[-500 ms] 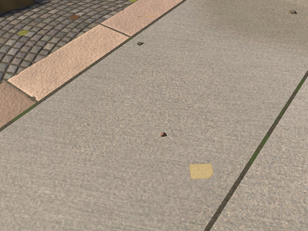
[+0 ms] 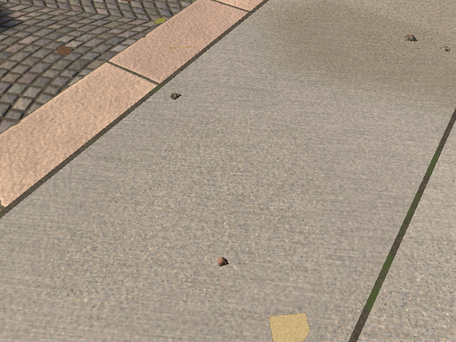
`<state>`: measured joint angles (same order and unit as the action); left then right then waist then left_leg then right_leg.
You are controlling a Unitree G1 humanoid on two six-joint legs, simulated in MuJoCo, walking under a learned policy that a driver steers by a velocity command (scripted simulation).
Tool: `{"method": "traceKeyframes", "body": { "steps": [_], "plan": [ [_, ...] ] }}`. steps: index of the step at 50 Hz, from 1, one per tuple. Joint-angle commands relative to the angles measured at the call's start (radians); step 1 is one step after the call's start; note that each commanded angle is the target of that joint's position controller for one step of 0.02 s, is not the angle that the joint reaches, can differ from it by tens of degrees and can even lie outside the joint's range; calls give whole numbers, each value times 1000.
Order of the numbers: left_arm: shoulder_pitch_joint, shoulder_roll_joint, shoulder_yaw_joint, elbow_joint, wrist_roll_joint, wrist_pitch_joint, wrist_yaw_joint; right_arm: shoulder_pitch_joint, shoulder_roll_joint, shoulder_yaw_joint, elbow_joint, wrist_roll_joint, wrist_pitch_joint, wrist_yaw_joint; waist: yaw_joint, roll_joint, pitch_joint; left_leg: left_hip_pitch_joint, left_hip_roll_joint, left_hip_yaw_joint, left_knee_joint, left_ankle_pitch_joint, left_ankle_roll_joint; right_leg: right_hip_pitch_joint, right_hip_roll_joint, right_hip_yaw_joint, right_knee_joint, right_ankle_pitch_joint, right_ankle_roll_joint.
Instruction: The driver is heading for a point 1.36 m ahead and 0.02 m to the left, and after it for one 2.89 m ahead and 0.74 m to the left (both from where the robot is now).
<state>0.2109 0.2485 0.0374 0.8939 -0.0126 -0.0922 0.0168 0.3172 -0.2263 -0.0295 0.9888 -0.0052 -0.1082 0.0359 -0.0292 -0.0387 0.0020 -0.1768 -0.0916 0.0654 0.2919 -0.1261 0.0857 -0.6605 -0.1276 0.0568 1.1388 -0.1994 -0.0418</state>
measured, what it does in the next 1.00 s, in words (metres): walks ahead: right foot, then left foot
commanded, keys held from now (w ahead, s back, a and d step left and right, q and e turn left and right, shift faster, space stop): w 1.00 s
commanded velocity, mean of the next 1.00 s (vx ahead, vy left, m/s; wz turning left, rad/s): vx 0.50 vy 0.00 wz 0.00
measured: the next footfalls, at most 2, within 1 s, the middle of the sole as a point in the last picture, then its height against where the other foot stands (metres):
right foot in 0.30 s outside the picture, level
left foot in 0.86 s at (207, 299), level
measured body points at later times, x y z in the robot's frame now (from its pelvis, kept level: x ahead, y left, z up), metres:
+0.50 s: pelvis +0.28 -0.08 +0.00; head +0.29 -0.10 +0.45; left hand +0.33 +0.18 -0.12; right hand +0.37 -0.35 -0.14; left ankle +0.28 +0.08 -0.66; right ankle +0.30 -0.17 -0.74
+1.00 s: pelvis +0.55 -0.01 -0.01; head +0.58 +0.00 +0.44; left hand +0.58 +0.25 -0.16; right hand +0.67 -0.27 -0.13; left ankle +0.61 +0.07 -0.74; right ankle +0.45 -0.16 -0.65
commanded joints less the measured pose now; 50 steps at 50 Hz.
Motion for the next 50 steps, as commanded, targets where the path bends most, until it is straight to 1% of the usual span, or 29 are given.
{"method": "traceKeyframes", "body": {
  "steps": [1, 5, 10, 12, 13, 14, 15, 16, 17, 18, 19, 20, 22, 24, 26, 28, 32, 37, 40, 41, 42, 43, 44, 45, 46, 47, 48, 49, 50],
  "plan": [
    [36, 46, 14, -42, 13, 3, 7, -39, -131, -20, -54, 1, -19, -19, 47, 76, 54, -105, 279, -209, -208, 66, 176, -24, -42, 2, -137, 159, 26],
    [-127, 30, 7, -86, 4, -9, -6, 42, -158, -25, -37, 17, -5, -35, -11, 77, 54, -13, 265, -162, -193, 83, 132, 3, 2, -35, -426, 307, 34],
    [-252, 42, 3, -136, -9, -17, -36, 116, -169, -31, -4, 26, 15, -38, -49, 90, 82, 145, 325, -178, -124, 56, 118, 3, 31, -42, -580, 224, 18],
    [-234, 63, 9, -144, -9, -26, -47, 109, -180, -37, -2, 27, 26, -41, -25, 102, 70, 191, 349, -192, -71, 102, 103, 55, 47, -50, -621, 142, -10],
    [-185, 80, 17, -135, -9, -30, -49, 91, -188, -39, -5, 27, 31, -41, 8, 113, 45, 195, 345, -185, -15, 207, 91, 135, 70, -70, -641, 111, -26],
    [-70, 112, 37, -102, -7, -33, -46, 71, -180, -35, -11, 23, 37, -41, 71, 109, -20, 180, 304, -149, 121, 375, 68, 291, 104, -97, -664, 100, -49],
    [127, 178, 65, -48, -3, -35, -39, 62, -144, -21, -27, 10, 38, -40, 148, 71, -153, 62, 242, -95, 370, 392, 35, 570, 53, -39, -640, 126, -96],
    [280, 289, 93, -20, 14, -28, -35, 152, -42, 11, -46, 5, 19, -33, 147, -146, -314, -349, 91, -7, 786, 76, -43, 994, -203, 361, -667, 36, -239],
    [312, 242, 78, -10, 11, -25, -40, 168, -36, 18, -37, 17, -9, -28, 147, -243, -390, -532, 30, -142, 975, -423, -44, 1077, -287, 681, -824, -54, -294],
    [235, 171, 55, -22, 7, -28, -40, 83, -147, -11, -57, 44, -25, -24, 135, -161, -262, -619, 97, -192, 1058, -377, -19, 972, -254, 572, -836, -75, -241],
    [132, 134, 41, -47, 5, -26, -40, 9, -163, -15, -82, 49, -29, -26, 105, -93, -164, -614, 155, -158, 1034, -280, -8, 822, -219, 420, -852, 1, -207],
    [56, 103, 30, -59, 10, -25, -45, -31, -151, -19, -87, 34, -24, -32, 75, -19, -96, -571, 193, -140, 973, -201, -11, 681, -174, 315, -891, 79, -190],
    [15, 64, 20, -53, 18, -29, -54, -4, -113, -24, -80, 22, 5, -37, 20, -43, -49, -460, 233, -139, 879, -121, -21, 535, -108, 193, -957, 148, -169],
    [50, 83, 25, -28, 17, -34, -52, 12, -84, -24, -76, 20, 25, -40, 3, -36, -26, -451, 234, -123, 838, -80, -35, 495, -90, 127, -988, 239, -183],
    [87, 108, 32, -7, 18, -33, -41, -53, -90, -29, -101, 14, 30, -43, 10, -16, 2, -520, 239, -121, 752, -4, -52, 513, -90, 92, -1004, 309, -189],
    [121, 112, 32, 8, 16, -25, -30, -133, -84, -30, -128, 9, 29, -42, 28, -12, 17, -568, 237, -117, 638, 85, -64, 542, -86, 65, -1012, 328, -181],
    [174, 126, 33, 32, 7, -17, -15, -276, -63, -23, -166, 15, 21, -30, 69, -20, 48, -528, 204, -83, 405, 234, -65, 562, -62, 11, -1034, 265, -154],
    [247, 134, 39, 79, -2, 1, -8, -405, -67, -17, -215, 25, 10, -6, 103, -22, 97, -555, 182, -77, 272, 189, -43, 707, -116, 15, -991, 253, -149],
    [230, 150, 49, 86, -5, 15, -2, -392, -89, -23, -226, 27, -1, 9, 71, -35, 77, -481, 159, -61, 228, 86, -8, 766, -144, 16, -917, 373, -129],
    [210, 160, 52, 81, -4, 18, -1, -341, -109, -33, -215, 26, -4, 10, 40, -51, 42, -385, 130, -37, 220, 57, 6, 764, -137, 6, -860, 516, -119],
    [187, 160, 51, 76, -3, 24, -1, -232, -138, -51, -183, 24, -5, 6, -22, -56, -24, -224, 92, -5, 206, 55, 27, 742, -105, -23, -735, 678, -100],
    [175, 136, 41, 65, 5, 27, -2, -49, -190, -77, -127, 23, -3, -1, -97, -33, -136, 40, 106, -26, 223, 82, 61, 634, -47, -62, -520, 678, -69],
    [250, 63, 17, 45, 16, 17, -8, 113, -282, -100, -97, 1, 0, -10, -100, 134, -298, 442, 354, -370, 229, 35, 177, 281, 63, -110, -134, 332, -11],
    [304, -11, -8, 60, 6, -9, -17, 145, -271, -93, -85, 12, 6, -8, -79, 329, -415, 612, 501, -783, 53, -111, 278, 24, 200, -20, 135, -341, 22],
    [228, 95, 20, 47, -21, -31, -22, 92, -201, -70, -91, 20, 4, -7, -89, 243, -316, 531, 466, -734, 15, -185, 228, -80, 135, 78, 236, -339, -3],
    [133, 131, 27, 13, -37, -41, -22, 3, -163, -59, -112, 19, 4, -10, -67, 186, -187, 380, 436, -578, -1, -140, 186, -111, 81, 43, 227, -258, -20],
    [67, 128, 32, 3, -22, -38, -13, -81, -128, -45, -123, 10, 2, -4, -31, 71, -88, 202, 382, -449, -41, -40, 146, -63, 31, 15, 157, -164, -26],
    [87, 112, 39, 1, -12, -27, -6, -119, -114, -42, -127, 0, -5, -3, 12, 113, -71, 105, 366, -390, -68, 19, 148, -4, -3, 22, 96, -108, -23],
    [105, 98, 40, 11, -2, -14, -5, -124, -83, -33, -120, -5, -9, 5, 29, 111, -47, 32, 327, -327, -85, 123, 133, 61, -19, 24, 67, -86, -24]
  ]
}}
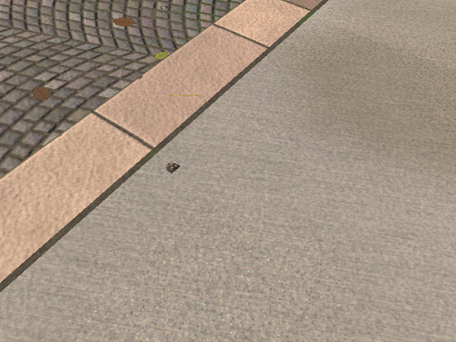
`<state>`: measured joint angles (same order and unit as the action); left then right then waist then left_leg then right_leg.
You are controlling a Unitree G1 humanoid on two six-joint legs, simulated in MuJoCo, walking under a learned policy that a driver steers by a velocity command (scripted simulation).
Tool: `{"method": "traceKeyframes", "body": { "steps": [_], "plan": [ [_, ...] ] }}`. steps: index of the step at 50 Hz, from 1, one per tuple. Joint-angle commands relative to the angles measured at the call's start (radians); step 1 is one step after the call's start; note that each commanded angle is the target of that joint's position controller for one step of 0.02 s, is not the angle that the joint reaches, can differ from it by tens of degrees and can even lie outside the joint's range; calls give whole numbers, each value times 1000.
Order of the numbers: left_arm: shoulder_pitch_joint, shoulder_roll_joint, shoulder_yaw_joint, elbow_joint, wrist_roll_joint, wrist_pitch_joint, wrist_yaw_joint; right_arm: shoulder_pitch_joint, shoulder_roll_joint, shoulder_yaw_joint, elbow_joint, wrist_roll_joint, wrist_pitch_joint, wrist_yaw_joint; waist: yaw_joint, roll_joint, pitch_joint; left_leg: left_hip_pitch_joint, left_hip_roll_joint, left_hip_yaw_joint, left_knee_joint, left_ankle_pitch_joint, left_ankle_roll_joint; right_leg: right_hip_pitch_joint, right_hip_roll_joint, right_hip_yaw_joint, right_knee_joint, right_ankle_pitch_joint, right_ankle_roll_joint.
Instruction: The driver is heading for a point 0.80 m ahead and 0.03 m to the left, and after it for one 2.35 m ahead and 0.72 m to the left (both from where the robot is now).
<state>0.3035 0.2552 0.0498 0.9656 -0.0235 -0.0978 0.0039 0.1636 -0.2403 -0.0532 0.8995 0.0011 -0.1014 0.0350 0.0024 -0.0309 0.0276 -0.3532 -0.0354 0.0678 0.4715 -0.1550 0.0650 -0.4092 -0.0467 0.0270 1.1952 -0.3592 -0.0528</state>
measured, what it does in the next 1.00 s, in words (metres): walks ahead: right foot, then left foot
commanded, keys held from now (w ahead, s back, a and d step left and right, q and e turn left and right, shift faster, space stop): w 0.76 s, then w+q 0.24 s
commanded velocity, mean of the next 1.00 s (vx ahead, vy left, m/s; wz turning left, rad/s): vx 0.50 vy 0.00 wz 0.06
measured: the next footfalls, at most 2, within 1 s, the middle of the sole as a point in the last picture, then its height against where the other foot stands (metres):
right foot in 0.44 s outside the picture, level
left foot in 1.00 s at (203, 263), level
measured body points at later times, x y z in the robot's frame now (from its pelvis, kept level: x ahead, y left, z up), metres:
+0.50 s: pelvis +0.27 -0.06 -0.01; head +0.31 -0.07 +0.44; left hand +0.46 +0.19 -0.11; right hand +0.25 -0.32 -0.16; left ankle +0.09 +0.08 -0.67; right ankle +0.37 -0.15 -0.73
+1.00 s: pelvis +0.55 -0.02 -0.01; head +0.58 -0.01 +0.44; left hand +0.50 +0.25 -0.16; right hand +0.76 -0.24 -0.11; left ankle +0.68 +0.08 -0.73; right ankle +0.38 -0.15 -0.73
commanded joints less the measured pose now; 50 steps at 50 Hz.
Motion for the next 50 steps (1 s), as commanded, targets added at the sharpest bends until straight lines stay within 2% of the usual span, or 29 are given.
{"method": "traceKeyframes", "body": {
  "steps": [1, 4, 7, 11, 16, 18, 19, 20, 21, 22, 23, 24, 25, 26, 27, 28, 29, 30, 33, 35, 39, 43, 45, 47, 48, 49, 50],
  "plan": [
    [50, 58, 26, -56, 6, 4, 8, 37, -78, -12, -19, -9, -15, 5, 21, 128, -79, 187, 268, -303, -294, 120, 168, -169, -103, 50, -21, 92, -5],
    [-26, 58, 30, -79, 10, 24, 14, 79, -123, -22, 5, -8, -20, -11, 18, 82, -24, 154, 263, -248, -349, 168, 185, -237, -119, 38, -125, 178, 22],
    [-135, 54, 33, -114, 20, 21, 12, 135, -131, -23, 25, -3, -9, -30, -10, 71, -1, 208, 248, -204, -361, 192, 164, -316, -114, 29, -296, 331, 41],
    [-268, 31, 22, -149, 14, 12, -2, 196, -141, -22, 48, 7, -2, -39, -53, 81, 25, 246, 221, -142, -366, 181, 132, -281, -74, -10, -513, 469, 41],
    [-396, 34, 11, -200, 2, 1, -30, 272, -151, -28, 92, 14, 18, -42, -89, 88, 66, 394, 277, -146, -307, 195, 130, -308, -47, -22, -642, 402, 23],
    [-396, 49, 13, -213, 1, -6, -41, 266, -162, -35, 98, 17, 27, -47, -71, 102, 60, 439, 303, -153, -261, 264, 117, -275, -34, -26, -674, 332, -1],
    [-365, 64, 18, -208, 0, -9, -44, 252, -169, -38, 97, 18, 30, -48, -48, 113, 40, 448, 306, -150, -226, 345, 107, -214, -18, -38, -687, 299, -15],
    [-297, 88, 30, -192, 2, -11, -43, 227, -179, -41, 92, 19, 34, -49, -5, 127, -3, 442, 294, -134, -153, 506, 94, -99, 14, -65, -700, 280, -33],
    [-154, 125, 52, -146, 6, -12, -39, 205, -167, -36, 86, 18, 39, -48, 68, 117, -86, 404, 247, -96, 7, 637, 70, 100, 49, -92, -720, 297, -60],
    [41, 189, 76, -97, 15, -11, -30, 197, -137, -22, 66, 8, 38, -47, 139, 65, -225, 228, 192, -55, 268, 512, 35, 412, -51, 17, -681, 327, -115],
    [164, 293, 100, -70, 28, -5, -26, 310, -19, 14, 52, 0, 18, -37, 110, -180, -379, -194, 17, -19, 679, 26, -42, 815, -312, 473, -741, 197, -278],
    [169, 213, 74, -68, 22, -3, -29, 299, -51, 10, 70, 15, -10, -30, 118, -205, -438, -331, -12, -175, 833, -410, -33, 847, -360, 709, -879, 122, -304],
    [75, 157, 55, -82, 15, -5, -27, 202, -139, -14, 43, 43, -25, -26, 105, -147, -279, -419, 54, -183, 890, -362, -11, 720, -321, 559, -889, 102, -242],
    [-18, 122, 43, -105, 15, -5, -26, 136, -145, -16, 26, 46, -29, -30, 76, -75, -181, -405, 112, -152, 852, -263, -3, 559, -281, 416, -912, 162, -205],
    [-80, 92, 33, -112, 21, -5, -30, 103, -134, -21, 23, 33, -23, -37, 45, -21, -108, -362, 146, -134, 784, -194, -6, 412, -240, 319, -950, 231, -185],
    [-108, 71, 25, -113, 31, -9, -34, 118, -117, -27, 26, 22, -8, -43, 9, -32, -75, -297, 176, -139, 731, -144, -6, 313, -207, 254, -989, 261, -169],
    [-110, 69, 25, -105, 35, -11, -37, 143, -92, -25, 32, 20, 6, -44, -11, -56, -68, -244, 185, -139, 701, -125, -11, 255, -195, 224, -1018, 279, -174],
    [-100, 76, 27, -97, 31, -14, -37, 161, -69, -23, 38, 18, 17, -45, -22, -50, -60, -231, 189, -132, 671, -116, -19, 231, -188, 191, -1036, 313, -183],
    [-49, 113, 35, -69, 31, -18, -20, 75, -77, -30, 7, 10, 30, -51, -17, -31, -15, -314, 196, -125, 539, 7, -42, 226, -179, 132, -1077, 363, -188],
    [-14, 115, 34, -55, 27, -12, -9, 7, -74, -32, -15, 3, 28, -47, -1, -24, -3, -354, 192, -122, 425, 115, -53, 258, -169, 101, -1086, 383, -174],
    [37, 129, 34, -31, 19, -7, 2, -118, -51, -22, -48, 11, 21, -33, 35, -33, 22, -326, 155, -86, 211, 266, -51, 294, -147, 30, -1098, 363, -142],
    [94, 134, 40, 8, 18, 1, 6, -213, -49, -11, -86, 22, 21, -10, 69, -25, 57, -358, 137, -77, 126, 247, -26, 423, -195, -19, -1077, 371, -131],
    [99, 137, 45, 20, 17, 10, 10, -241, -55, -9, -110, 26, 20, 3, 68, -23, 68, -377, 129, -81, 103, 179, -1, 496, -225, -39, -1042, 415, -118],
    [72, 152, 52, 15, 14, 20, 15, -227, -72, -13, -124, 26, 18, 16, 46, -37, 49, -320, 100, -51, 91, 88, 29, 534, -238, -71, -970, 585, -97],
    [53, 166, 56, 7, 13, 24, 17, -187, -90, -23, -121, 23, 19, 19, 19, -54, 12, -234, 67, -18, 94, 48, 46, 536, -234, -92, -901, 766, -84],
    [32, 173, 57, 0, 13, 32, 21, -90, -116, -40, -100, 20, 20, 19, -38, -59, -52, -87, 24, 19, 80, 45, 67, 520, -212, -125, -768, 933, -63],
    [28, 159, 50, -13, 17, 39, 26, 70, -166, -70, -52, 20, 23, 14, -105, -32, -140, 139, -14, 22, 58, 72, 96, 438, -163, -168, -557, 969, -31]
  ]
}}
Over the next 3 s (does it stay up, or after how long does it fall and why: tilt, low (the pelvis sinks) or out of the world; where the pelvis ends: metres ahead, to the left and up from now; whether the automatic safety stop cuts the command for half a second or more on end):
stays up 0.78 0.02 0.00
